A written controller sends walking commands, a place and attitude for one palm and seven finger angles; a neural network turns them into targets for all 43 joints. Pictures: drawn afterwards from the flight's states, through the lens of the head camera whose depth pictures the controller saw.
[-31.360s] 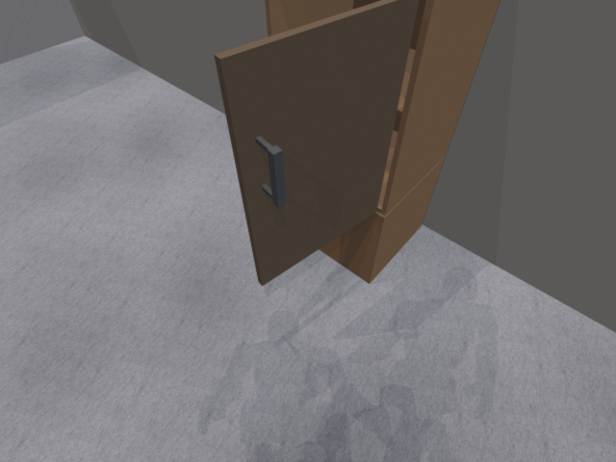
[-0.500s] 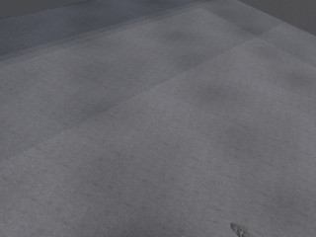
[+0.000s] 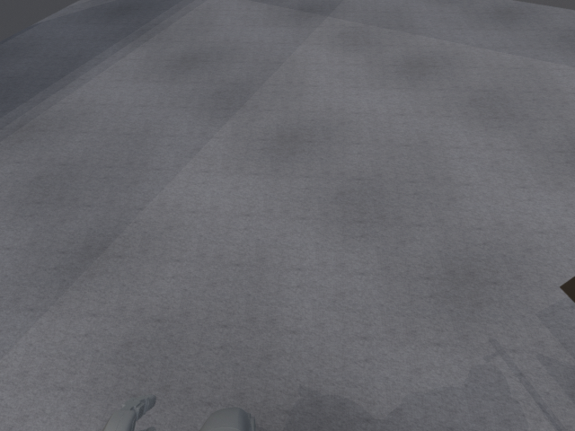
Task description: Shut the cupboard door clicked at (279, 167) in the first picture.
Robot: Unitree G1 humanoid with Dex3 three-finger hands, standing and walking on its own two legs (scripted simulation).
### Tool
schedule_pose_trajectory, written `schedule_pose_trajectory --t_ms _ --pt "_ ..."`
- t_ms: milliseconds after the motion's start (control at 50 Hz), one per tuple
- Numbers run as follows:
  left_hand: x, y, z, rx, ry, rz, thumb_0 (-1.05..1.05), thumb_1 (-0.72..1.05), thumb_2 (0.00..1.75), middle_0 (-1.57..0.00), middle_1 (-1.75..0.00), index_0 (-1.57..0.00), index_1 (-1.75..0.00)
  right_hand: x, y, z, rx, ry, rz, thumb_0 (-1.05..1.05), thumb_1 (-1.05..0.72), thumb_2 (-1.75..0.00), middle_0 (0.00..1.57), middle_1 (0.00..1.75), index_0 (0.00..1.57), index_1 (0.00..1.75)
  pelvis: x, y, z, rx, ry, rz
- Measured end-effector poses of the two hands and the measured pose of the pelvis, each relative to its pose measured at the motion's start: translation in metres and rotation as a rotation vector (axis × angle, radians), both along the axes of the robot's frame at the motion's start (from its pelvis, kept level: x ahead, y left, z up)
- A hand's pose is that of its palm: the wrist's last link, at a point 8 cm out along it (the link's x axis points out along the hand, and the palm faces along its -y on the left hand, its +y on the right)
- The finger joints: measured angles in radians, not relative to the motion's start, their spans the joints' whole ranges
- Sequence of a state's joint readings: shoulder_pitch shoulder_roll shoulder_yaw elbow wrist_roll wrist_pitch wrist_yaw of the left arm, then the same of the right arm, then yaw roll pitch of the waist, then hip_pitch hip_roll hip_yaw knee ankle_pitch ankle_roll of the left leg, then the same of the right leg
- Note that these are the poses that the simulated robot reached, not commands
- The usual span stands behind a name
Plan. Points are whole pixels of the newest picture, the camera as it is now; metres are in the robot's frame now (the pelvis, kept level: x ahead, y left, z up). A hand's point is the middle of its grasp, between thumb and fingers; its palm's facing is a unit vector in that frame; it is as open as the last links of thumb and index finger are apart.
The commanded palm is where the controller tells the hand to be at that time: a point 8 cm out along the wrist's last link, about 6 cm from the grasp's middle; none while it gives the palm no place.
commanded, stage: turn to face it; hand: left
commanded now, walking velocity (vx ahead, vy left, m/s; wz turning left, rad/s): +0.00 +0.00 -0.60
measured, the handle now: out of the picture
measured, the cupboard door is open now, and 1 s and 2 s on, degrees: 51 51 51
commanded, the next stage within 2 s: take the last steps up to it in 1.88 s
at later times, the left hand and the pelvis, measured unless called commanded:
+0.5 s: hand (163, 402) +0.18 +0.22 -0.15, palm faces -0.26 -0.94 -0.20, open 7.4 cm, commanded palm none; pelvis +0.03 +0.04 +0.01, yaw -18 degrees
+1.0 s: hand (213, 371) +0.23 +0.15 -0.17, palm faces -0.53 -0.82 -0.21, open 7.4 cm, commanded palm none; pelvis +0.05 +0.02 +0.00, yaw -36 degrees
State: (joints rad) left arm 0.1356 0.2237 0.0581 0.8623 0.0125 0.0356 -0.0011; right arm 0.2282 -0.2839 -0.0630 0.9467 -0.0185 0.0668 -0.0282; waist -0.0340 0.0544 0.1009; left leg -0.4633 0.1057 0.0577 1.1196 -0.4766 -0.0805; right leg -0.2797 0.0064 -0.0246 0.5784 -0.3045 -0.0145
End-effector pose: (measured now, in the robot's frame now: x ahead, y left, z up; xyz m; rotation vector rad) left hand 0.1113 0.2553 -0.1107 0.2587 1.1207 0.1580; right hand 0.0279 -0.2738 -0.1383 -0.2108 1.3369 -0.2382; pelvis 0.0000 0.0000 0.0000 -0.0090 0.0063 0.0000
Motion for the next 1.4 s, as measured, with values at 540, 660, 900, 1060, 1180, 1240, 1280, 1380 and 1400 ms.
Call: schedule_pose_trajectory --t_ms 540,660,900,1060,1180,1240,1280,1380,1400 --pt "0.086 0.001 -0.01 -0.061 0.1 -0.282 0.01 0.91 0.9 -0.2 -0.3 -0.2 -0.3 -0.033 0.059 0.029 -0.02 -0.099 -0.268 0.01 -0.91 -0.89 0.2 0.3 0.2 0.3 0.027 0.038 0.013 -0.031 0.014 -0.349" --pt "0.118 -0.041 -0.009 -0.014 0.018 -0.404 0.01 0.9 0.9 -0.2 -0.3 -0.2 -0.3 -0.078 0.037 -0.002 0.014 -0.053 -0.391 0.01 -0.91 -0.89 0.2 0.3 0.2 0.3 0.024 0.016 -0.007 0.003 0.01 -0.423" --pt "0.121 -0.069 -0.009 -0.017 0.103 -0.511 0.0 0.9 0.9 -0.2 -0.3 -0.21 -0.3 -0.066 0.023 0.018 -0.025 -0.115 -0.494 0.01 -0.91 -0.89 0.2 0.29 0.19 0.3 0.036 0.013 0.007 0.016 0.024 -0.554" --pt "0.155 -0.062 -0.033 -0.043 0.155 -0.57 0.01 0.9 0.9 -0.2 -0.3 -0.21 -0.3 -0.044 0.043 0.031 -0.094 -0.177 -0.532 0.01 -0.91 -0.89 0.2 0.29 0.2 0.3 0.06 0.029 0.0 -0.001 0.029 -0.668" --pt "0.186 -0.078 -0.02 -0.048 0.139 -0.648 0.01 0.9 0.9 -0.2 -0.3 -0.2 -0.3 -0.067 0.068 0.041 -0.088 -0.141 -0.609 0.01 -0.91 -0.89 0.2 0.3 0.2 0.3 0.067 0.03 0.013 -0.03 0.024 -0.741" --pt "0.199 -0.095 -0.014 -0.048 0.119 -0.697 0.01 0.9 0.9 -0.2 -0.3 -0.2 -0.3 -0.087 0.079 0.039 -0.072 -0.114 -0.669 0.01 -0.91 -0.89 0.2 0.3 0.2 0.3 0.067 0.028 0.014 -0.035 0.021 -0.78" --pt "0.207 -0.11 -0.011 -0.045 0.104 -0.736 0.01 0.9 0.9 -0.2 -0.3 -0.2 -0.3 -0.103 0.085 0.035 -0.057 -0.094 -0.713 0.01 -0.91 -0.89 0.2 0.3 0.2 0.3 0.065 0.025 0.014 -0.034 0.019 -0.805" --pt "0.216 -0.157 -0.004 -0.031 0.051 -0.847 0.01 0.91 0.9 -0.2 -0.3 -0.2 -0.3 -0.147 0.094 0.015 -0.013 -0.053 -0.826 0.01 -0.91 -0.89 0.2 0.3 0.2 0.3 0.056 0.011 0.006 -0.021 0.009 -0.871" --pt "0.216 -0.167 -0.004 -0.028 0.032 -0.868 0.01 0.9 0.9 -0.2 -0.3 -0.2 -0.3 -0.156 0.095 0.008 -0.004 -0.047 -0.846 0.01 -0.91 -0.89 0.2 0.3 0.2 0.3 0.053 0.007 0.001 -0.013 0.005 -0.881"
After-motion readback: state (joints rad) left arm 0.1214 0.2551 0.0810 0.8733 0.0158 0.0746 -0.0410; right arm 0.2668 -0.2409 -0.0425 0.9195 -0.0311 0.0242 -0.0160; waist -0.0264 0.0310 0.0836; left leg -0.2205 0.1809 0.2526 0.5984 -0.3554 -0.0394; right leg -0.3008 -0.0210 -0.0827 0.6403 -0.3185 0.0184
